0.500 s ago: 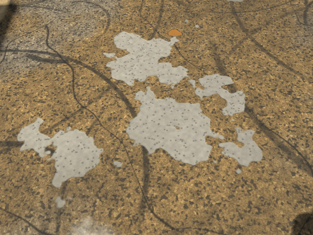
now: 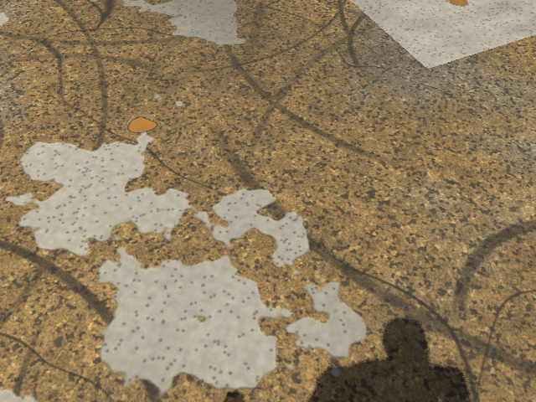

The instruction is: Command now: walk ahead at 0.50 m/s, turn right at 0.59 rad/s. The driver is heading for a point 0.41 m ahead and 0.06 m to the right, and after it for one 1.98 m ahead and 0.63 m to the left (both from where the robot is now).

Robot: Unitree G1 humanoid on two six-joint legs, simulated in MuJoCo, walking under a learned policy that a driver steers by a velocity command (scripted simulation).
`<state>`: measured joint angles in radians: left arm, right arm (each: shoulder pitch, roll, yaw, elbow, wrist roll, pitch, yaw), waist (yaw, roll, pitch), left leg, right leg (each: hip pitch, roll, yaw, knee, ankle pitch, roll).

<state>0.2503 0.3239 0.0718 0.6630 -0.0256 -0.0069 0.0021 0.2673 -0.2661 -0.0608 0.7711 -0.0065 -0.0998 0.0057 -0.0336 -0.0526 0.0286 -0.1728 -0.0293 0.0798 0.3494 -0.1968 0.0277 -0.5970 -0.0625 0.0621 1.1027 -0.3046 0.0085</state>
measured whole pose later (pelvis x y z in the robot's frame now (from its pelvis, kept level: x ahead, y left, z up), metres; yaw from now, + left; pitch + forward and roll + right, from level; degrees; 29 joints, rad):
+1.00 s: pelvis +0.57 -0.07 -0.01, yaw +3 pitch +2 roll +0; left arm 0.21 0.29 0.04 0.72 0.00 -0.11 0.00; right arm 0.25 -0.30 -0.07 0.70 0.01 -0.05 0.03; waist -0.01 -0.01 0.05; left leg -0.32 -0.11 -0.02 0.46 -0.17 0.10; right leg -0.48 -0.05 0.06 1.16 -0.37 0.01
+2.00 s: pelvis +1.07 +0.07 +0.00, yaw +39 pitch +1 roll +0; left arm 0.17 0.31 0.05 0.74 0.00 -0.11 -0.01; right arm 0.28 -0.29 -0.07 0.65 0.01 -0.04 0.02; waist -0.02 -0.02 0.06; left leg -0.29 -0.11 -0.03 0.43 -0.16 0.10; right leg -0.53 -0.09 0.06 1.11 -0.33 0.03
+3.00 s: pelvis +1.48 +0.45 +0.00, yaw +46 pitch +1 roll +0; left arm 0.26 0.32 0.05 0.82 -0.02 -0.07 -0.01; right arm 0.25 -0.27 -0.05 0.75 0.00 -0.08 0.03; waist 0.00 -0.04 0.03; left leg -0.26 -0.05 0.04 0.40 -0.16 0.06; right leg -0.50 -0.08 0.03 1.10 -0.31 -0.01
